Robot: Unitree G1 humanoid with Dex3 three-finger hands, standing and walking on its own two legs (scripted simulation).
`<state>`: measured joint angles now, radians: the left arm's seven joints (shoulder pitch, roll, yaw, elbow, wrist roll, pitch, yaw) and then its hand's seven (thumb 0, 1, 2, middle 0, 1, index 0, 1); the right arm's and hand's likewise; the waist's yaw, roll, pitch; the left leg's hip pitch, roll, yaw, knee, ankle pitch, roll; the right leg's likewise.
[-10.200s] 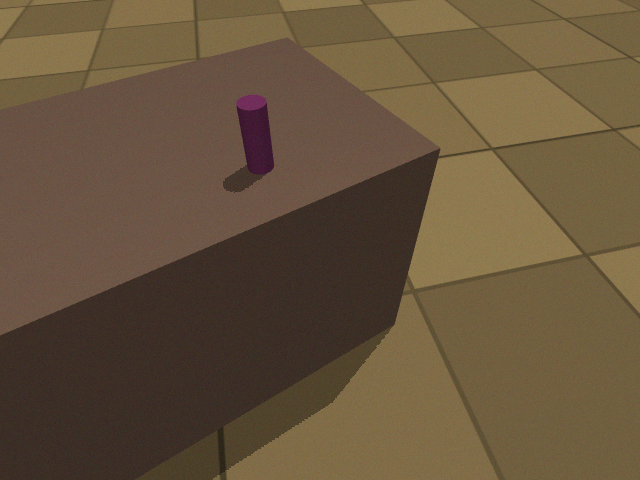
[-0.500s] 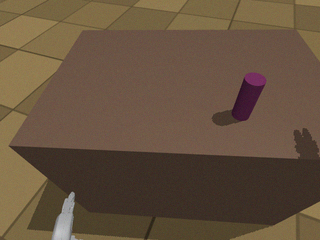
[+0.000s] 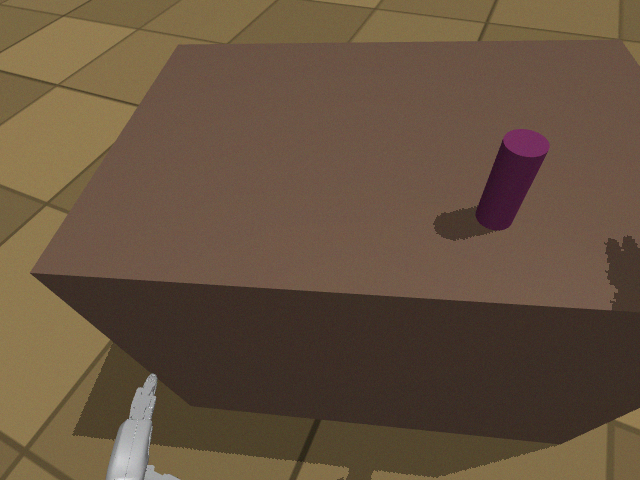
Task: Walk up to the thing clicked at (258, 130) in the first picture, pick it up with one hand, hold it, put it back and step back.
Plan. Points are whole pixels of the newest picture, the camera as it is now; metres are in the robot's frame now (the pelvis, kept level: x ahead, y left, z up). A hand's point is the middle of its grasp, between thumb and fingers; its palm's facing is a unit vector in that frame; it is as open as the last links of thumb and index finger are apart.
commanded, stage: go down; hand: right
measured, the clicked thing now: (508, 183) +0.51 -0.20 +0.06
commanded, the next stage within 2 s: approach in 0.90 s
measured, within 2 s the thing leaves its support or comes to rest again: neither
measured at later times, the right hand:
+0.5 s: hand out of the picture +0.42 -0.39 +0.18, palm faces +0.15 +0.99 +0.01, open 17.6 cm
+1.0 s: hand out of the picture +0.41 -0.38 +0.18, palm faces +0.16 +0.99 +0.02, open 17.5 cm
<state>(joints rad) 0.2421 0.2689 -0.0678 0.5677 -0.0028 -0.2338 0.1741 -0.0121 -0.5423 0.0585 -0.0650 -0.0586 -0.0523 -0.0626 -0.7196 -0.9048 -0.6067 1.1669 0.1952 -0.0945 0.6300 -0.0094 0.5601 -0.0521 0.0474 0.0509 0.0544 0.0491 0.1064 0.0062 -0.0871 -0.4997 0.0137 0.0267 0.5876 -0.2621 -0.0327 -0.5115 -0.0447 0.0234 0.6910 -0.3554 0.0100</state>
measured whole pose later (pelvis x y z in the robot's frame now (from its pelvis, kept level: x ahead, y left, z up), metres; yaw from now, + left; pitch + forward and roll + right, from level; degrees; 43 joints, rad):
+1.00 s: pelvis +0.00 +0.00 -0.01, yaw +0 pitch +13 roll +3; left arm 0.27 0.26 -0.08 0.50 0.01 -0.23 0.15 -0.01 -0.54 0.05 -0.06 -0.06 -0.05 -0.06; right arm -0.82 -0.97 -0.61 1.22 0.15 -0.07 0.62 -0.01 0.56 -0.05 0.05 0.05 0.06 0.05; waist 0.12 0.00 -0.11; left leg -0.57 0.01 0.03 0.64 -0.29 -0.04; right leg -0.59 -0.05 0.03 0.76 -0.39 0.01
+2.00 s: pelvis -0.02 +0.01 -0.04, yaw +1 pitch +17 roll +2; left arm 0.38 0.23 0.00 0.15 0.01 -0.13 0.02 -0.01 -0.53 0.04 -0.07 -0.06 -0.06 -0.06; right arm -0.82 -0.54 -0.47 1.10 0.09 -0.26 0.24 -0.01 0.60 -0.06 0.03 0.05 0.04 0.05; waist 0.18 0.01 -0.13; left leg -0.84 0.01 0.01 0.93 -0.38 -0.03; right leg -0.83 -0.05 0.02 1.00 -0.47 0.02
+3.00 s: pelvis -0.01 +0.01 -0.04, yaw +1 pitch +18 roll +2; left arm 0.35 0.25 0.04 0.16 0.01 -0.08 0.01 -0.01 -0.54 0.05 -0.06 -0.05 -0.05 -0.05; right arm -0.87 -0.51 -0.47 1.11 0.06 -0.27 0.15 -0.01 0.33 -0.36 0.82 0.60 0.83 0.60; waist 0.19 0.01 -0.12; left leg -0.83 0.01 0.00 0.92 -0.39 -0.03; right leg -0.81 -0.05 0.02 0.98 -0.48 0.02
